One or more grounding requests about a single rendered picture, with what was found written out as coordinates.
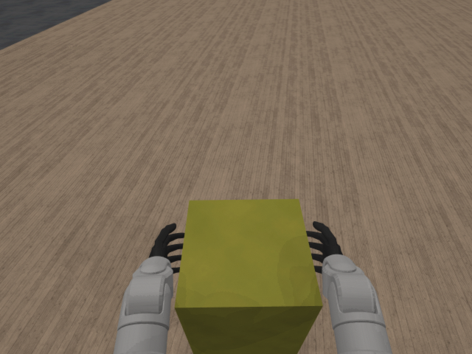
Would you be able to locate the robot left forearm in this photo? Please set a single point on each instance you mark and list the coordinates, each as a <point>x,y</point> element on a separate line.
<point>144,318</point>

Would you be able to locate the carton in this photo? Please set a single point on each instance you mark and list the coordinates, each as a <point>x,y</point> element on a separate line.
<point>247,283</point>

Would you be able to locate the robot right forearm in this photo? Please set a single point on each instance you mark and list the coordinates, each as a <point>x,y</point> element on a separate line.
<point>355,311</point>

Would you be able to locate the left robot hand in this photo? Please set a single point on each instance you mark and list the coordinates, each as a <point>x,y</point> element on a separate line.
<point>161,247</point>

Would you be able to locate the right robot hand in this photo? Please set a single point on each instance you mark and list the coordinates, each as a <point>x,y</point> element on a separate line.
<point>328,247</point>

